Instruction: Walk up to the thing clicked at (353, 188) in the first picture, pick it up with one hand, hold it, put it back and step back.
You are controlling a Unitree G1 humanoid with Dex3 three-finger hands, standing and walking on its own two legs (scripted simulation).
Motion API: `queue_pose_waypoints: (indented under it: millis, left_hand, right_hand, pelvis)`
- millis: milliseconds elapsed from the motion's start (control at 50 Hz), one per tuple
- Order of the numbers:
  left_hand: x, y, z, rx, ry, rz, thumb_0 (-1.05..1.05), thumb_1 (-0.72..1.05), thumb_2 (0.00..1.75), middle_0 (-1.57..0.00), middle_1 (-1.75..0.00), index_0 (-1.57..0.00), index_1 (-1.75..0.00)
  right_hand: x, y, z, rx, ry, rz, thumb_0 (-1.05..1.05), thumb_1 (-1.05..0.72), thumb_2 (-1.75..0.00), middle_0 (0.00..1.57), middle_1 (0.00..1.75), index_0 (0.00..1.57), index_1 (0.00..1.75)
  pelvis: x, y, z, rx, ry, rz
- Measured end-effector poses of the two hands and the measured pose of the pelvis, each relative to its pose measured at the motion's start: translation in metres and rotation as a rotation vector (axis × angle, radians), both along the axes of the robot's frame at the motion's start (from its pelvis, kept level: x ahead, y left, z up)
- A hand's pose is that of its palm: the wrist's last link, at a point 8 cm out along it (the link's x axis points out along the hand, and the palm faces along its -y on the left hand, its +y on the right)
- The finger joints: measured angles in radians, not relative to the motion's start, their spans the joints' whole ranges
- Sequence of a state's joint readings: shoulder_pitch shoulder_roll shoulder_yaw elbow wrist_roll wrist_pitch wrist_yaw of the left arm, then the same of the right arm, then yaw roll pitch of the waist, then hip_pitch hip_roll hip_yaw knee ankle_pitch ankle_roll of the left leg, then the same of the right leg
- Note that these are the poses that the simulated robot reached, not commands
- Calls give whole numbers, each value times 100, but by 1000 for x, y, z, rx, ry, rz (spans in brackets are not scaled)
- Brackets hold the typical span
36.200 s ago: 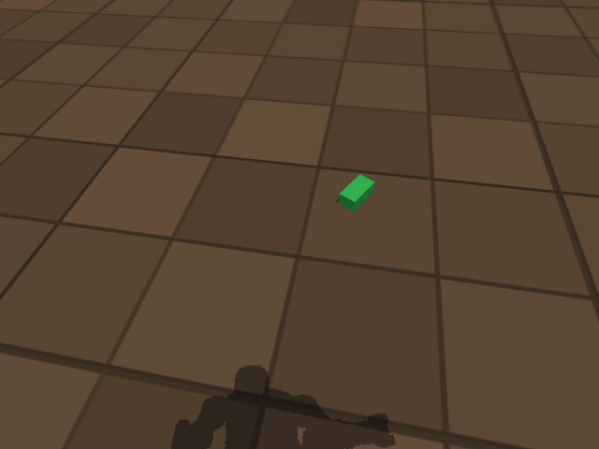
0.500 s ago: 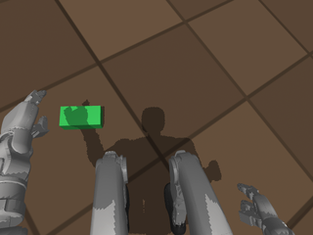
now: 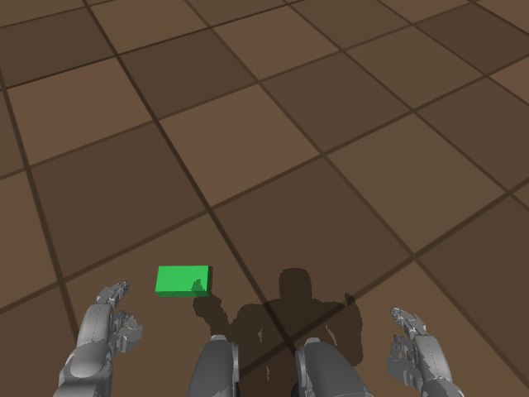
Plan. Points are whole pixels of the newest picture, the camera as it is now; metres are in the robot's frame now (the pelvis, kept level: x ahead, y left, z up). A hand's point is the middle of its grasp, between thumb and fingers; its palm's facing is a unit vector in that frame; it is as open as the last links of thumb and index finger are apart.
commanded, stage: home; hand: left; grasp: from above
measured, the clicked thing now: (184, 281) +0.49 +0.24 -0.61
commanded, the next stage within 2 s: none
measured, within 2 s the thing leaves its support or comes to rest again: neither
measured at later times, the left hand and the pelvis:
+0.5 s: hand (132, 356) +0.19 +0.18 +0.02, palm faces +0.09 -0.98 -0.20, open 7.4 cm; pelvis +0.04 -0.01 +0.07, yaw +2 degrees
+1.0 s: hand (130, 356) +0.19 +0.18 +0.02, palm faces +0.08 -0.98 -0.20, open 7.4 cm; pelvis +0.04 +0.00 +0.07, yaw +2 degrees
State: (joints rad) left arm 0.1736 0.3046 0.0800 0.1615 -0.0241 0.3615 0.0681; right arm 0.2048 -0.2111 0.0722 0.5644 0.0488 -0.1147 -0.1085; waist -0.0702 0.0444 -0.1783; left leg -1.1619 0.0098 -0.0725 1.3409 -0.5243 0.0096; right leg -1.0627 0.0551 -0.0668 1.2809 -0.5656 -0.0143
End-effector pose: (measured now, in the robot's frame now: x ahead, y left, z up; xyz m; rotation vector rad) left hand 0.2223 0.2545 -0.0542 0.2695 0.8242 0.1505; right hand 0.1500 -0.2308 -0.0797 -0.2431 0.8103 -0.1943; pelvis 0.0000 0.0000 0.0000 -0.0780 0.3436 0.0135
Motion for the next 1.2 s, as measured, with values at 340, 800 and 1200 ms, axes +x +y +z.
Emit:
queue_pose_waypoints:
  millis: [340, 800, 1200]
  left_hand:
    - [-44, -27, 100, -92, -15, 56, 2, 90, 90, -20, -30, -20, -29]
    - [-49, -28, 100, -96, -11, 55, 2, 91, 90, -20, -30, -20, -29]
    - [-52, -22, 99, -98, -15, 44, 2, 91, 90, -20, -30, -20, -29]
  right_hand:
    - [30, -11, 86, -44, -188, -42, 1, -91, -90, 20, 30, 21, 30]
    - [46, -7, 94, -49, -231, 28, 1, -90, -90, 20, 30, 21, 30]
    - [36, -3, 92, -51, -228, 15, 1, -90, -90, 20, 30, 21, 30]
  pelvis:
    - [39, -4, 67, 28, -139, 21]
    - [40, -7, 69, 36, -173, 29]
    - [34, 0, 68, 32, -177, 23]
